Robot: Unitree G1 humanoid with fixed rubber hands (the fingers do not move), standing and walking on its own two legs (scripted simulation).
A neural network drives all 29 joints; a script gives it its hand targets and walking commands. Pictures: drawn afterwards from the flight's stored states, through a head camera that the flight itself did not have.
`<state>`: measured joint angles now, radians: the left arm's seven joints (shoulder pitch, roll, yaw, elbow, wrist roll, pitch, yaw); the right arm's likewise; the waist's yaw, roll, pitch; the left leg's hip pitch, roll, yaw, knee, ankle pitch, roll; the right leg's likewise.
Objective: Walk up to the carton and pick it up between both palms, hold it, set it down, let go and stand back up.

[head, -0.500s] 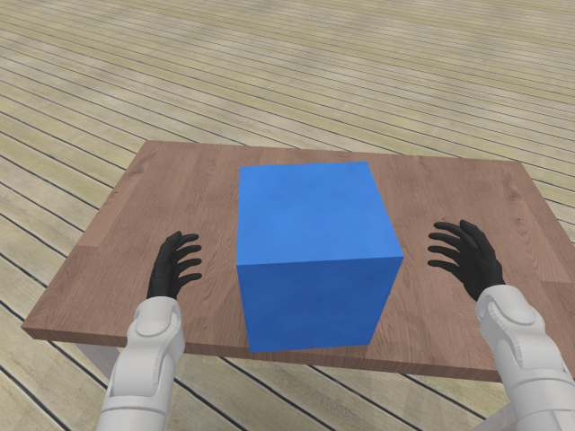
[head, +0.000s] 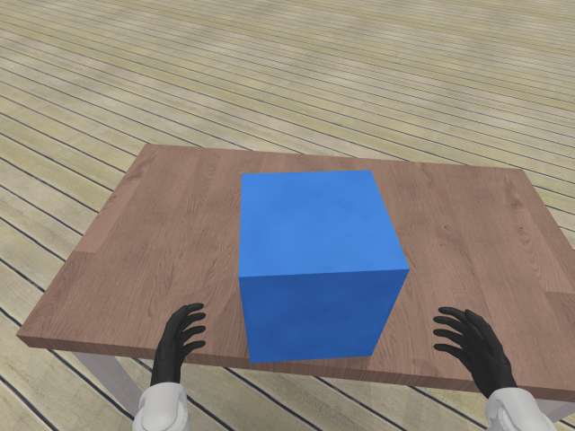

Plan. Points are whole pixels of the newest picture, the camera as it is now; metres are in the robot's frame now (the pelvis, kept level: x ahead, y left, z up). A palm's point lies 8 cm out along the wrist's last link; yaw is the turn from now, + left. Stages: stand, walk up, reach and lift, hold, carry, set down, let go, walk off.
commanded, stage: set down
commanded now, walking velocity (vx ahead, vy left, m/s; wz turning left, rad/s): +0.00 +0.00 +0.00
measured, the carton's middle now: (309, 268) +0.39 -0.01 +0.00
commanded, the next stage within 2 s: let go in 1.36 s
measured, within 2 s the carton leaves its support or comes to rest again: neither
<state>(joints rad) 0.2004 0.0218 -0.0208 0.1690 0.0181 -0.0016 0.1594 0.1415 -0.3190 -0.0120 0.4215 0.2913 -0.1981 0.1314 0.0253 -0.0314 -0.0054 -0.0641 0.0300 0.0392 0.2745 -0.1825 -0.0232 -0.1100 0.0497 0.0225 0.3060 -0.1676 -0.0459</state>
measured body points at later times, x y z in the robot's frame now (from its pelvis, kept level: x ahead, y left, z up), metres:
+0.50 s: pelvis +0.00 +0.00 +0.00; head -0.01 +0.00 +0.45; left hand +0.20 +0.19 -0.04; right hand +0.20 -0.23 -0.04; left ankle -0.02 +0.13 -0.75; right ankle +0.00 -0.09 -0.75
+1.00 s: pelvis +0.00 +0.02 +0.00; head +0.00 +0.02 +0.45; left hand +0.17 +0.23 -0.07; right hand +0.17 -0.21 -0.07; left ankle -0.02 +0.13 -0.75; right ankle +0.00 -0.09 -0.75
